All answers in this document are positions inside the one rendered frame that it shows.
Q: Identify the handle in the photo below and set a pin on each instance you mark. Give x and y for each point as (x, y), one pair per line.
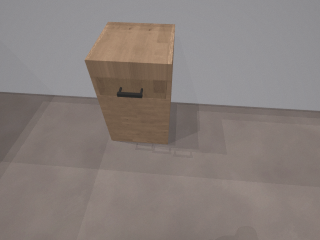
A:
(130, 94)

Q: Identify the cabinet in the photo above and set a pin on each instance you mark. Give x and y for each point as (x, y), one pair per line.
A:
(134, 51)

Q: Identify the drawer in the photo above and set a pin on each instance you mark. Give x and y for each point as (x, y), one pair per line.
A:
(109, 86)

